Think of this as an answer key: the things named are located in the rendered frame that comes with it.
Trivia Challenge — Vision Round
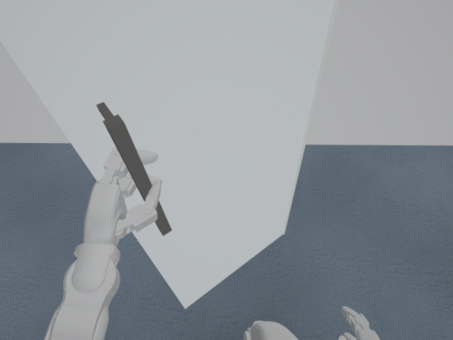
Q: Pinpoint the left robot hand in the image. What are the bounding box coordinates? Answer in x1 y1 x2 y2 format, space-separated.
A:
84 147 162 247

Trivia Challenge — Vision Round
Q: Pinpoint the handle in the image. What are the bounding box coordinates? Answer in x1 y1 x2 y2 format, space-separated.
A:
97 102 172 236

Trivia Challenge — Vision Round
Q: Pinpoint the left robot forearm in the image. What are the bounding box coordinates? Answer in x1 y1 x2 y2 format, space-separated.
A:
43 242 120 340

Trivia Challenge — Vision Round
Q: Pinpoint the fridge door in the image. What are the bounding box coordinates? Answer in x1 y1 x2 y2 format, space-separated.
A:
0 0 335 309

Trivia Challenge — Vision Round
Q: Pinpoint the right robot hand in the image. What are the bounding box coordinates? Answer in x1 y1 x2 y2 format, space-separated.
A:
338 306 380 340

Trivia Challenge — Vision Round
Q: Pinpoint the right robot thigh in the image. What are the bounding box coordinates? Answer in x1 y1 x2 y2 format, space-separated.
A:
243 322 298 340

